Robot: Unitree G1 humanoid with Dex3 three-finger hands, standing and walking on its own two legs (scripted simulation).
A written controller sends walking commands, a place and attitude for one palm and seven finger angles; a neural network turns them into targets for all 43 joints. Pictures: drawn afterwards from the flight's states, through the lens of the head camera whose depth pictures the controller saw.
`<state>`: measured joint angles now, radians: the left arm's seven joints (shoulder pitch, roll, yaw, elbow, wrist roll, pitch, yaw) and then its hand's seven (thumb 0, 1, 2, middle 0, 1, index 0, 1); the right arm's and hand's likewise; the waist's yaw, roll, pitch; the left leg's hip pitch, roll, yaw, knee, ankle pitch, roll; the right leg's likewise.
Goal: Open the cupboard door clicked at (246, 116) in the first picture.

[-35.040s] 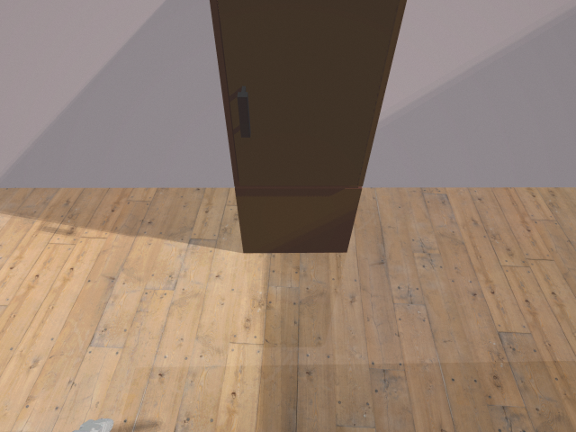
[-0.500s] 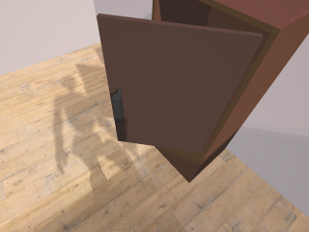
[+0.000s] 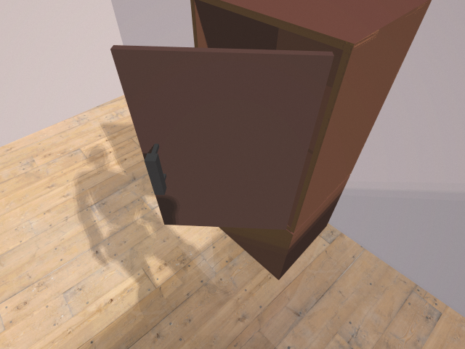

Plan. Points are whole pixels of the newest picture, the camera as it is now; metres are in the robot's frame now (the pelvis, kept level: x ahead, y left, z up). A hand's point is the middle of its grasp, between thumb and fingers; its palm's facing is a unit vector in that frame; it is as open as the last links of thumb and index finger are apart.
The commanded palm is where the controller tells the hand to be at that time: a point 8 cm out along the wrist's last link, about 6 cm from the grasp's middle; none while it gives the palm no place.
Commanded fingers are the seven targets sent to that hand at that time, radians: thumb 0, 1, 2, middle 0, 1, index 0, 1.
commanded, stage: come to a stop and stand still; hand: left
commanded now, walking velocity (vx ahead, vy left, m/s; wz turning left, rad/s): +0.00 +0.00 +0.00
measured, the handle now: (158, 169) +0.54 +0.21 -0.04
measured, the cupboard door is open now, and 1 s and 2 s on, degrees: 42 42 42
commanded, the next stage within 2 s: look again from close up in 0.20 s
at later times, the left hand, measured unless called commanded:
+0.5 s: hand out of the picture -0.01 +0.18 -0.17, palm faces +0.01 -0.99 -0.16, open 7.4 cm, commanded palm none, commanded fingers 0.00 0.90 0.90 -0.20 -0.30 -0.20 -0.30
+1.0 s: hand out of the picture +0.11 +0.24 -0.11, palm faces +0.18 -0.97 -0.17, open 7.4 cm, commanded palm +0.12 +0.27 -0.06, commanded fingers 0.00 0.76 0.84 -0.21 -0.39 -0.21 -0.39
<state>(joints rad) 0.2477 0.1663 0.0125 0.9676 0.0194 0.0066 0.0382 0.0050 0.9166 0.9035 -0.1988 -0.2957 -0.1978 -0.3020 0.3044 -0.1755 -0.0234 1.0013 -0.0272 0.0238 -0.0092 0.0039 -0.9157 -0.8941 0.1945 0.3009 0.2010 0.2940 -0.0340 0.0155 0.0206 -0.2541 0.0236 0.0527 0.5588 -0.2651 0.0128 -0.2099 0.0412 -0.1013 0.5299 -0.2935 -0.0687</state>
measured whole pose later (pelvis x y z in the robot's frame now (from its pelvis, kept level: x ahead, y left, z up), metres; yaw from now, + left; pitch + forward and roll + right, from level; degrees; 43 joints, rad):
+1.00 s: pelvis +0.02 +0.05 +0.01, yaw +0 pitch +0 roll +1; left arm 0.47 0.18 0.01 0.43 -0.10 0.03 0.08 0.02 0.89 0.90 -0.20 -0.30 -0.20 -0.31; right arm 0.33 -0.18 0.02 0.92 0.03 -0.15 -0.04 0.01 -0.92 -0.89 0.20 0.30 0.21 0.29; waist 0.00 -0.03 0.00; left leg -0.21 -0.07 0.09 0.44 -0.24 0.08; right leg -0.23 -0.04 -0.05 0.54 -0.31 -0.02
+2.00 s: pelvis -0.01 +0.03 -0.08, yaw +1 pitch +16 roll -2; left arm 0.24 0.32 0.33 0.23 -0.37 -0.44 -0.45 0.00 -0.18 0.44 -0.28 -0.99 -0.27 -1.00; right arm 0.26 -0.28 -0.02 0.58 0.04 -0.22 -0.06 0.01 -0.91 -0.89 0.20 0.30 0.20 0.29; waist -0.02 0.02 -0.13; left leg -0.91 0.01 0.03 1.13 -0.49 0.05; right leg -0.86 0.03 -0.12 1.08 -0.50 -0.06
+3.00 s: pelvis -0.01 +0.05 -0.07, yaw +1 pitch +16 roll -4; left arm 0.00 0.43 0.42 0.42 -0.37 -0.35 -0.54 -0.01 -0.50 0.31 -0.30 -1.20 -0.30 -1.20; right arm 0.29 -0.28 0.03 0.53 0.03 -0.18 -0.04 0.01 -0.91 -0.89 0.20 0.30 0.21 0.30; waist -0.02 0.02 -0.12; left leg -0.88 -0.01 0.03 1.07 -0.47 0.09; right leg -0.82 0.01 -0.11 1.00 -0.46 -0.02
